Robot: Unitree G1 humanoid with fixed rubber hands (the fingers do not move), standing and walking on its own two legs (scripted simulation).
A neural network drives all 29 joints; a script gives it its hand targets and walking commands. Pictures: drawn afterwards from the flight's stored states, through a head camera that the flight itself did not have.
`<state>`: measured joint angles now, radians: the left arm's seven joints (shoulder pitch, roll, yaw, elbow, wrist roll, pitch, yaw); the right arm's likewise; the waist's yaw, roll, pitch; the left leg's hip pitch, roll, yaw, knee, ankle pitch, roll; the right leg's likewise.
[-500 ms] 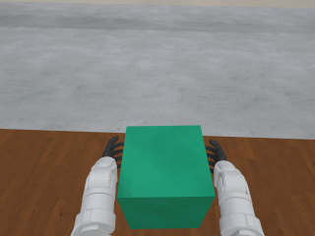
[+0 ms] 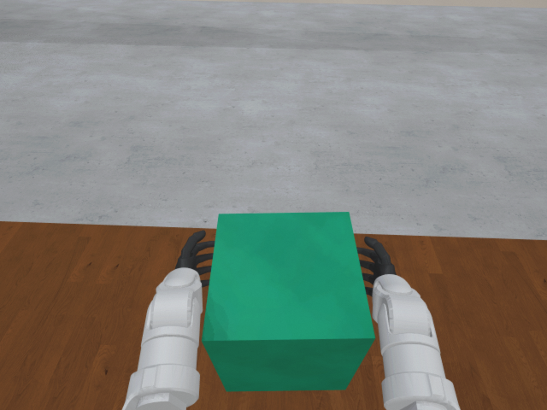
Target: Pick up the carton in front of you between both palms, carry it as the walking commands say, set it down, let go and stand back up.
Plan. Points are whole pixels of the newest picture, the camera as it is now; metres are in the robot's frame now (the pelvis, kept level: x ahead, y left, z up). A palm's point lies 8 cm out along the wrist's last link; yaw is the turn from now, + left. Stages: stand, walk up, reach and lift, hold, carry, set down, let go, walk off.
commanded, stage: reach and lift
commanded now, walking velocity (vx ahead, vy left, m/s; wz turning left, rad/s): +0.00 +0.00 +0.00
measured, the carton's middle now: (284, 305) +0.29 +0.00 -0.04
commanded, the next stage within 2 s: hold in 0.34 s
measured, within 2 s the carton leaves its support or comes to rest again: neither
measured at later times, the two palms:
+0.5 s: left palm (183, 271) +0.29 +0.15 +0.05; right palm (386, 278) +0.29 -0.15 +0.05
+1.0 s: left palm (183, 273) +0.29 +0.15 +0.05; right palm (387, 279) +0.28 -0.15 +0.05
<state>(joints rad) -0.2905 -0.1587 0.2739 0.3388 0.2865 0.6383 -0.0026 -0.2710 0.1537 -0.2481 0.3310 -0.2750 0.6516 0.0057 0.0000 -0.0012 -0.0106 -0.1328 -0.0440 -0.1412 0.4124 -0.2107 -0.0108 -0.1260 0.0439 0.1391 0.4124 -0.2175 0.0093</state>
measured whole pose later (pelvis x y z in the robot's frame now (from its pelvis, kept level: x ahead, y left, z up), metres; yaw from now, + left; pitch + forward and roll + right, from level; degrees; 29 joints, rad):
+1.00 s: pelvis +0.00 +0.00 +0.00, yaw +0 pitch -7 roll +0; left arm -0.30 -0.16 0.26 0.26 0.29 0.74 -0.01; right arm -0.28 0.16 -0.24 0.25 -0.27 0.76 0.01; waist 0.00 0.00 0.01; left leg -0.06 -0.04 -0.13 0.38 -0.19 -0.01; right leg -0.05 0.04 0.13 0.38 -0.20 0.01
